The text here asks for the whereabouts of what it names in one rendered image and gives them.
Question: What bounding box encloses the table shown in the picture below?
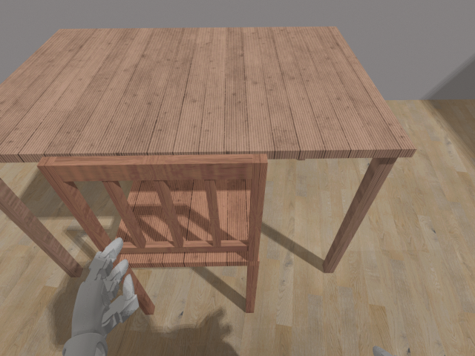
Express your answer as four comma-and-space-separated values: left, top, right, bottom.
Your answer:
0, 27, 416, 277

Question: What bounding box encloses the robot left forearm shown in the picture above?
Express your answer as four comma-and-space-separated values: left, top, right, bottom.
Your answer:
62, 333, 108, 356

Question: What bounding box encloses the chair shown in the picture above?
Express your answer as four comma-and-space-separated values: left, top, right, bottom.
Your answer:
37, 154, 268, 315

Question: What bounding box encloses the robot left hand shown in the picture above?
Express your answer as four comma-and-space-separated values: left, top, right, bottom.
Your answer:
71, 237, 139, 340

